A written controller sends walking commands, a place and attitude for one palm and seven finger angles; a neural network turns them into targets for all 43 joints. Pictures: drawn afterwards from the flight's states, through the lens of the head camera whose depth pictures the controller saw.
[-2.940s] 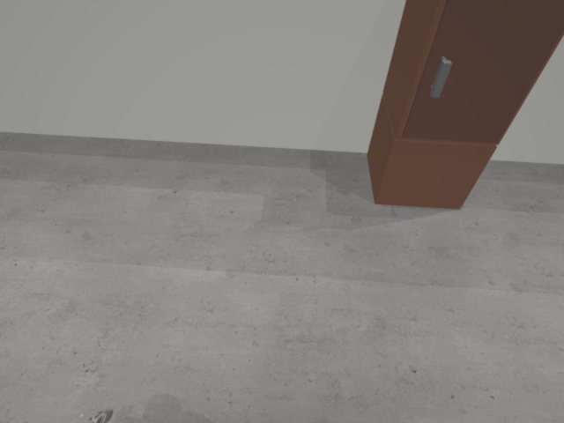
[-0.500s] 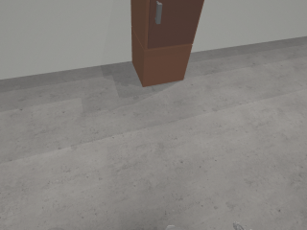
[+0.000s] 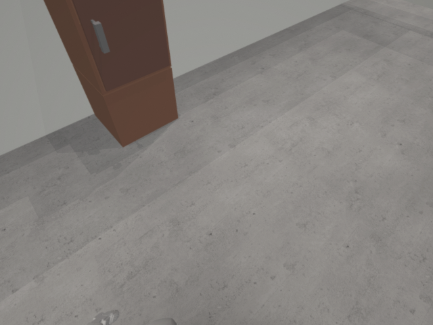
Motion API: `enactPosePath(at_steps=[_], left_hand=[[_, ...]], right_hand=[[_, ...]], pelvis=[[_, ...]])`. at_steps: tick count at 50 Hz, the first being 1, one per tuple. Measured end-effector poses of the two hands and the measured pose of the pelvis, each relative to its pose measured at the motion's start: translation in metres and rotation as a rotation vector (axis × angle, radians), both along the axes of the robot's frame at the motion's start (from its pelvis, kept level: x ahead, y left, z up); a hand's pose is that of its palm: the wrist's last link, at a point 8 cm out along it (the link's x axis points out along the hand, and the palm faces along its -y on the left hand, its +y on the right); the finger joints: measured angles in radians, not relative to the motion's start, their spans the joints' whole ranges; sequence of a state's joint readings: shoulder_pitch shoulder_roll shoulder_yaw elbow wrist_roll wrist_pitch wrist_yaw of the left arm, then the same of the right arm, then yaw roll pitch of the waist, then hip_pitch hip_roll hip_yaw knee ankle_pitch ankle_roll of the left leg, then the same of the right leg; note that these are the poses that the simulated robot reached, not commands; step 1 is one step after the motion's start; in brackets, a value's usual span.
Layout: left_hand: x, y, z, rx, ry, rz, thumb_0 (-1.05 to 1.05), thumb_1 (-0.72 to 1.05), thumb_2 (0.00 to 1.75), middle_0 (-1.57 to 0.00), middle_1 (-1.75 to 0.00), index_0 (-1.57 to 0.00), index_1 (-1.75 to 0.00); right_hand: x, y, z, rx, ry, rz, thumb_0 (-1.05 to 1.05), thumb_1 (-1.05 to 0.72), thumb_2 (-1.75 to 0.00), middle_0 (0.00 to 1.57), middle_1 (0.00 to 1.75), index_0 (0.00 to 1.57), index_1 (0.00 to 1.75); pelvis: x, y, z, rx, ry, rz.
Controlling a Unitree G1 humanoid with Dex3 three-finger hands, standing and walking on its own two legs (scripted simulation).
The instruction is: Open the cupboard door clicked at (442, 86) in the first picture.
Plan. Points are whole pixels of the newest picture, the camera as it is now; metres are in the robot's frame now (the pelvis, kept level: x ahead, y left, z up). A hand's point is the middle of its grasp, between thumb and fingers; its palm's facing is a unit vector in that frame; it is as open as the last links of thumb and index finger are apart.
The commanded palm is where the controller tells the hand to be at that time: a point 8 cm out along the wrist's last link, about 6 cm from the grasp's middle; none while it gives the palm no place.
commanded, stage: walk to a spot facing it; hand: left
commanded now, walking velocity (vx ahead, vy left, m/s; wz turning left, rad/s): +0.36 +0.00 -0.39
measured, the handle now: (99, 36) +1.19 +0.54 -0.06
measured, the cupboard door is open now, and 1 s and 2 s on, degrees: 0 0 0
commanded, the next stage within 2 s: turn to face it in 1.46 s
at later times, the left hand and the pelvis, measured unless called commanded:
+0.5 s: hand (129, 247) +0.31 +0.23 -0.16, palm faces -0.18 -0.97 -0.15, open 7.4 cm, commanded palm none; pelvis +0.21 +0.05 +0.02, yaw -13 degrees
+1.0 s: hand (193, 169) +0.56 +0.09 -0.16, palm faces -0.33 -0.92 -0.23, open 7.2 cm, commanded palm none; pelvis +0.43 -0.07 +0.01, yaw -22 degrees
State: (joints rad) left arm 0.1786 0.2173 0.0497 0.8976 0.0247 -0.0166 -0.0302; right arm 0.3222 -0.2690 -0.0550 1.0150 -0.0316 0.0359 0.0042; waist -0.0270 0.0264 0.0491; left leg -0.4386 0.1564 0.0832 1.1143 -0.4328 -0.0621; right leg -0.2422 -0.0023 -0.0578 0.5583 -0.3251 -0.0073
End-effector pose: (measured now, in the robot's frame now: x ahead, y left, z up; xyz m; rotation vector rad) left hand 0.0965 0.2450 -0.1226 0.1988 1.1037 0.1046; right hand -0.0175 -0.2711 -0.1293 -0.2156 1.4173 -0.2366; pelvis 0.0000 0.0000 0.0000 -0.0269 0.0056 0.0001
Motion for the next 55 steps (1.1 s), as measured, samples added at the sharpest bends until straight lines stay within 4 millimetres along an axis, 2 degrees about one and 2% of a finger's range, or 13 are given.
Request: enactPosePath(at_steps=[4, 8, 11, 13, 16, 19, 26, 30, 35, 40, 43, 49, 55], left_hand=[[0.0, 0.0, -0.006, -0.017, 0.1, -0.022, 0.0, 0.91, 0.9, -0.2, -0.3, -0.2, -0.3], [0.008, 0.011, -0.019, -0.04, 0.184, -0.022, 0.0, 0.9, 0.9, -0.2, -0.3, -0.2, -0.3], [0.024, 0.028, -0.037, -0.053, 0.231, -0.016, 0.0, 0.9, 0.9, -0.2, -0.3, -0.2, -0.3], [0.041, 0.039, -0.045, -0.051, 0.259, -0.024, 0.0, 0.9, 0.9, -0.2, -0.3, -0.2, -0.3], [0.081, 0.048, -0.039, -0.043, 0.255, -0.061, 0.0, 0.91, 0.9, -0.2, -0.3, -0.2, -0.3], [0.129, 0.049, -0.025, -0.047, 0.199, -0.087, 0.01, 0.91, 0.9, -0.2, -0.29, -0.2, -0.3], [0.229, 0.027, -0.008, -0.055, 0.125, -0.156, 0.0, 0.91, 0.9, -0.2, -0.29, -0.19, -0.3], [0.281, -0.001, -0.01, -0.062, 0.135, -0.224, 0.0, 0.91, 0.9, -0.19, -0.29, -0.19, -0.3], [0.356, -0.053, -0.017, -0.072, 0.126, -0.323, 0.0, 0.91, 0.9, -0.19, -0.29, -0.19, -0.3], [0.432, -0.109, -0.03, -0.074, 0.035, -0.378, 0.0, 0.91, 0.9, -0.2, -0.29, -0.19, -0.3], [0.451, -0.122, -0.029, -0.068, 0.014, -0.354, 0.0, 0.91, 0.9, -0.2, -0.29, -0.2, -0.3], [0.469, -0.11, -0.009, 0.019, 0.061, -0.31, -0.03, 0.94, 0.9, -0.2, -0.3, -0.2, -0.3], [0.48, -0.103, -0.005, 0.033, 0.158, -0.294, -0.01, 0.93, 0.9, -0.2, -0.29, -0.2, -0.3]], right_hand=[[0.056, 0.006, 0.013, -0.005, -0.125, -0.012, 0.01, -0.91, -0.9, 0.2, 0.3, 0.2, 0.3], [0.117, 0.024, 0.02, -0.01, -0.231, -0.004, 0.01, -0.91, -0.9, 0.2, 0.3, 0.2, 0.3], [0.159, 0.041, 0.019, -0.03, -0.298, 0.003, 0.01, -0.91, -0.9, 0.2, 0.3, 0.2, 0.3], [0.175, 0.052, 0.018, -0.045, -0.329, -0.005, 0.01, -0.91, -0.9, 0.2, 0.3, 0.2, 0.3], [0.179, 0.07, 0.021, -0.039, -0.314, -0.057, 0.01, -0.91, -0.9, 0.2, 0.3, 0.2, 0.3], [0.169, 0.089, 0.023, -0.013, -0.237, -0.119, 0.0, -0.91, -0.9, 0.2, 0.3, 0.2, 0.3], [0.141, 0.121, 0.019, 0.053, -0.037, -0.275, 0.01, -0.92, -0.9, 0.2, 0.3, 0.2, 0.3], [0.133, 0.135, 0.015, 0.094, 0.054, -0.363, 0.01, -0.92, -0.9, 0.2, 0.3, 0.2, 0.3], [0.136, 0.143, 0.009, 0.15, 0.167, -0.459, 0.01, -0.91, -0.9, 0.2, 0.3, 0.2, 0.3], [0.161, 0.126, -0.007, 0.207, 0.261, -0.521, 0.01, -0.91, -0.9, 0.2, 0.3, 0.2, 0.3], [0.204, 0.092, -0.016, 0.192, 0.215, -0.512, 0.01, -0.91, -0.9, 0.2, 0.3, 0.2, 0.3], [0.347, 0.004, -0.01, 0.086, -0.096, -0.424, 0.01, -0.91, -0.9, 0.2, 0.3, 0.2, 0.3], [0.468, -0.053, 0.011, 0.017, -0.306, -0.34, 0.01, -0.93, -0.9, 0.2, 0.3, 0.19, 0.3]], pelvis=[[0.028, 0.006, 0.006, 0.003, 0.005, -0.039], [0.062, 0.02, 0.004, -0.006, 0.002, -0.075], [0.093, 0.035, -0.006, -0.018, -0.005, -0.102], [0.11, 0.043, -0.011, -0.011, -0.012, -0.13], [0.133, 0.05, -0.004, -0.018, -0.022, -0.164], [0.157, 0.053, 0.008, -0.017, -0.022, -0.186], [0.215, 0.051, 0.017, 0.002, -0.008, -0.241], [0.249, 0.041, 0.014, 0.012, -0.008, -0.274], [0.295, 0.016, 0.005, 0.019, -0.004, -0.312], [0.348, -0.025, -0.016, 0.023, -0.007, -0.344], [0.371, -0.044, -0.016, 0.016, -0.023, -0.356], [0.417, -0.065, 0.003, 0.011, -0.017, -0.382], [0.469, -0.074, 0.01, 0.004, -0.01, -0.398]])
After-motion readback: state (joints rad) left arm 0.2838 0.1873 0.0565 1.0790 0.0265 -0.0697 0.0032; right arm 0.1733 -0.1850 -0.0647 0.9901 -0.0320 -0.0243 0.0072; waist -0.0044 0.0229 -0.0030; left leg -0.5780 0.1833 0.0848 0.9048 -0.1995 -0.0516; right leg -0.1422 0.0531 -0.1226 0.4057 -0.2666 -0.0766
